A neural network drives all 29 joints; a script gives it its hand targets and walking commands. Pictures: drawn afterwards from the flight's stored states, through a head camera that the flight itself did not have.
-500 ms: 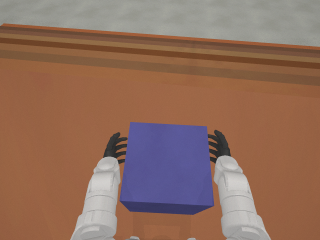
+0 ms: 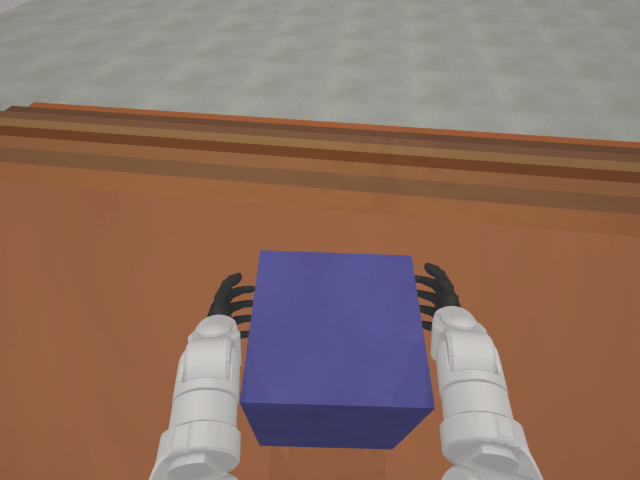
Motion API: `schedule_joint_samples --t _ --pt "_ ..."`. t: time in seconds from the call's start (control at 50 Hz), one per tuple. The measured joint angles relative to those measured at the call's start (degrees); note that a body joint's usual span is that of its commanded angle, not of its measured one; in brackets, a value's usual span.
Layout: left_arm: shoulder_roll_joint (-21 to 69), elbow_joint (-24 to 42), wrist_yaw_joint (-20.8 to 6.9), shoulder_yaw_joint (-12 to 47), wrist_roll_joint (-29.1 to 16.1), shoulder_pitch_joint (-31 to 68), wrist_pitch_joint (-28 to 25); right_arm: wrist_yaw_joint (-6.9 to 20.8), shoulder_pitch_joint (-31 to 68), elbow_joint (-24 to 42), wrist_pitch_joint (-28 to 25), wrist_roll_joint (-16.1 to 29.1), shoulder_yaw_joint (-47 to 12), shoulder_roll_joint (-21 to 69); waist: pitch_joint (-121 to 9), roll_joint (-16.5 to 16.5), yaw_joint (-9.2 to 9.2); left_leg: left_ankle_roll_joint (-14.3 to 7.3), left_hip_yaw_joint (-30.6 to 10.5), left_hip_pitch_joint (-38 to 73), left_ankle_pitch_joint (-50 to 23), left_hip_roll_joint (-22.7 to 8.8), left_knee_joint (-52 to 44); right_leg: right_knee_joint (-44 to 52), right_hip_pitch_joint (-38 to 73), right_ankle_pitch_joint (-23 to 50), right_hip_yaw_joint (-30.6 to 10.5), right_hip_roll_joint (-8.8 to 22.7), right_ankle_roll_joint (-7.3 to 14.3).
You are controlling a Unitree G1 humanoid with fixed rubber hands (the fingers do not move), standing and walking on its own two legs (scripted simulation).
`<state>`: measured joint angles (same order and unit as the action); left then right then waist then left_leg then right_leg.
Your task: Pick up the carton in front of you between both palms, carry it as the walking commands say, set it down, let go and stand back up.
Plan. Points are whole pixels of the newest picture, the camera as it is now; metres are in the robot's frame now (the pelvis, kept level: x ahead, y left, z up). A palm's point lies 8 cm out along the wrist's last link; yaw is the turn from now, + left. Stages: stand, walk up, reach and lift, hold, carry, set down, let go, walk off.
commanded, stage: reach and lift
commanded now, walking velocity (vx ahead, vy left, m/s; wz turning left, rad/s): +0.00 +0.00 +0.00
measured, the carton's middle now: (330, 356) +0.30 +0.00 -0.06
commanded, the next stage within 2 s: hold in 0.72 s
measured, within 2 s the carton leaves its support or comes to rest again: neither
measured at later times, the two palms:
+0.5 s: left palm (220, 316) +0.31 +0.15 +0.04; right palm (446, 308) +0.32 -0.15 +0.04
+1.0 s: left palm (219, 317) +0.30 +0.15 +0.05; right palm (455, 308) +0.30 -0.15 +0.06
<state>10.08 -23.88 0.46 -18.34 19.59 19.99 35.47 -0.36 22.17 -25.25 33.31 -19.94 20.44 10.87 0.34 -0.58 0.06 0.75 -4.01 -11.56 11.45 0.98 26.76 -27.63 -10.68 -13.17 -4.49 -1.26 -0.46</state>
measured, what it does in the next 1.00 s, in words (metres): stands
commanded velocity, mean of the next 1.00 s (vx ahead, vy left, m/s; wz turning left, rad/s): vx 0.00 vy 0.00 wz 0.00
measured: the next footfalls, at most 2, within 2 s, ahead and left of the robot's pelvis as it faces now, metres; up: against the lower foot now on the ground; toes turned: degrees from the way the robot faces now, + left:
none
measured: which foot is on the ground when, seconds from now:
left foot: down 0.00-1.00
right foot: down 0.00-1.00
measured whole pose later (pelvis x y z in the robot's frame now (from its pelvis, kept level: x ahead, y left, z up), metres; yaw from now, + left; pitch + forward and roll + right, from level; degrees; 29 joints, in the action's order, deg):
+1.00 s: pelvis +0.02 +0.00 +0.01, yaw +0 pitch -8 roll +0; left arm 8.5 -13.5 0.2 -10.9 16.6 14.3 44.9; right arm 0.2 16.2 -14.6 42.7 -16.6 13.5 9.0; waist 0.7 -0.6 0.1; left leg 0.7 -4.0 -1.7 9.7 0.7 19.3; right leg -20.0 -0.7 -11.3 -4.6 -1.0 -0.4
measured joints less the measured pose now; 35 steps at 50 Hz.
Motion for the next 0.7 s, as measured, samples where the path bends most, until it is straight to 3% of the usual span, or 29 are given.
schedule_joint_samples --t 0.7 --pt "-1.4 7.0 0.2 5.9 -2.9 -5.0 4.8 0.9 -5.1 7.2 4.7 2.6 -5.6 -1.6 0.3 0.0 -0.16 -0.2 0.2 7.1 -1.2 -0.1 -6.5 6.4 7.0 1.3 -0.4 0.4 -0.1"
